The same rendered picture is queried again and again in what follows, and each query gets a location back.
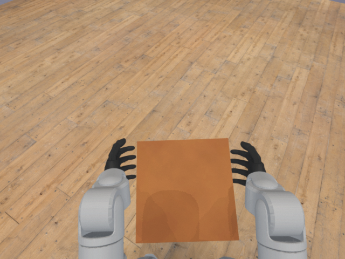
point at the robot left forearm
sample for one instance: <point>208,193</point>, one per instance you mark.
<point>101,223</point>

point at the carton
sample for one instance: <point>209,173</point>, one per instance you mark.
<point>184,191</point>

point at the robot left hand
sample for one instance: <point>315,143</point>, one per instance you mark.
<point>114,160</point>

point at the robot right hand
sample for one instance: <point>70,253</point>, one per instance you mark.
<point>254,163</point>

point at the robot right forearm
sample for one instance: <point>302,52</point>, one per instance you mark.
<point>280,219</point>

